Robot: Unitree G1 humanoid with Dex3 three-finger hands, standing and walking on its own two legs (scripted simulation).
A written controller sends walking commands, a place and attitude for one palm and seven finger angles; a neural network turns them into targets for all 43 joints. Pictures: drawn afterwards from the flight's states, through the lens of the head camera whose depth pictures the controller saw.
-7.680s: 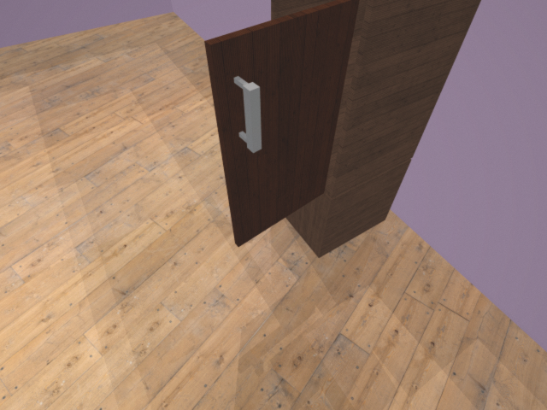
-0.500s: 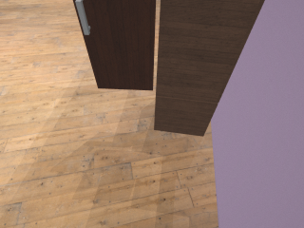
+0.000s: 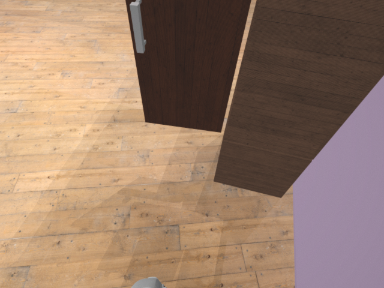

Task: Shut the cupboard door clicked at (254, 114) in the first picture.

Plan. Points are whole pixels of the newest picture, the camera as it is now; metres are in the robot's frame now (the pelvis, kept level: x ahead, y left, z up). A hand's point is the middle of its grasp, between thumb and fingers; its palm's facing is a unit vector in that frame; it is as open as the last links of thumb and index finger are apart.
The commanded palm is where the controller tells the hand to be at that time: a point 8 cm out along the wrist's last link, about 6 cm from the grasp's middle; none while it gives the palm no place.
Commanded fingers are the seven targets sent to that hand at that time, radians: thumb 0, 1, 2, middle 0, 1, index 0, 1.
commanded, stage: take the last steps up to it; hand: left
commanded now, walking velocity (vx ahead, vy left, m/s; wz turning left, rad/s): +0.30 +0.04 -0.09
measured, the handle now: (139, 26) +0.77 +0.23 +0.13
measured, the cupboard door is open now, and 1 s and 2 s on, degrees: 96 96 96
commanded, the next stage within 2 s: come to a stop and stand still in 0.54 s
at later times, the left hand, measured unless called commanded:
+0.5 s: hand (136, 221) +0.28 +0.17 -0.14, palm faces -0.02 -0.98 -0.20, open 7.3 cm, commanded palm none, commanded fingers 0.00 0.90 0.90 -0.20 -0.30 -0.20 -0.30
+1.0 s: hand (118, 215) +0.30 +0.22 -0.16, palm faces -0.01 -0.98 -0.20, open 7.4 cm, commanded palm none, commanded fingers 0.00 0.90 0.90 -0.20 -0.30 -0.20 -0.30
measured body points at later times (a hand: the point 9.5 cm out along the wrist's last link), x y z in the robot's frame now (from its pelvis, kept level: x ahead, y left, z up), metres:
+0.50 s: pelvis +0.18 +0.00 +0.02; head +0.20 -0.02 +0.47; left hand +0.28 +0.22 -0.12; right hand +0.12 -0.22 -0.15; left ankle +0.13 +0.13 -0.65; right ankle +0.19 -0.09 -0.72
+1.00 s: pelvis +0.26 +0.04 +0.02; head +0.30 +0.05 +0.46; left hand +0.30 +0.28 -0.15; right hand +0.34 -0.20 -0.13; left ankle +0.33 +0.14 -0.72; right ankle +0.22 -0.09 -0.67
